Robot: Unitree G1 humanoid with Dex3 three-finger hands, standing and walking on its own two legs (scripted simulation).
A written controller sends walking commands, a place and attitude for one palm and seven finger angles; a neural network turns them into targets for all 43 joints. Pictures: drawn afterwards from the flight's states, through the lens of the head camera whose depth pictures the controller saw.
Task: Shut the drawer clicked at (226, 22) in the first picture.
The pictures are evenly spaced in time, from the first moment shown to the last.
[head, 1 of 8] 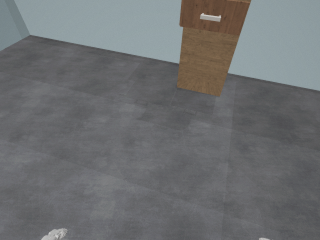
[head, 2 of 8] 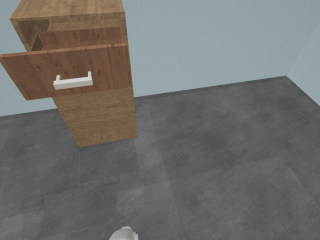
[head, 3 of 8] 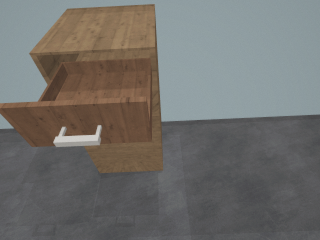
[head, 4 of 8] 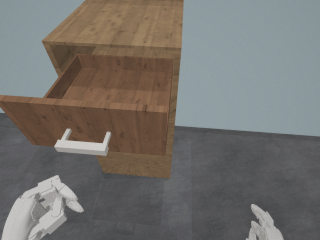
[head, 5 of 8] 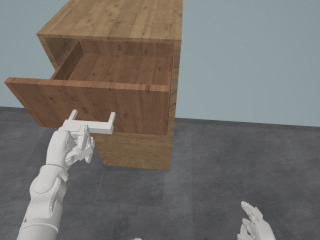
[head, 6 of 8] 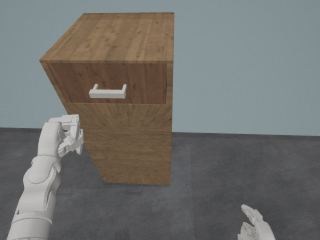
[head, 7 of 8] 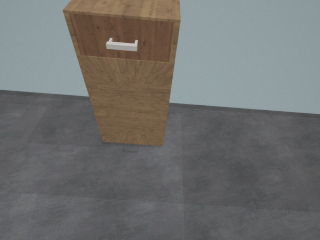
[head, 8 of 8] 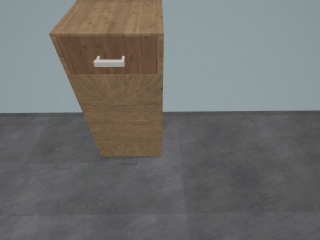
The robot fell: no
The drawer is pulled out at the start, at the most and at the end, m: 0.27 0.27 0.00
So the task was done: yes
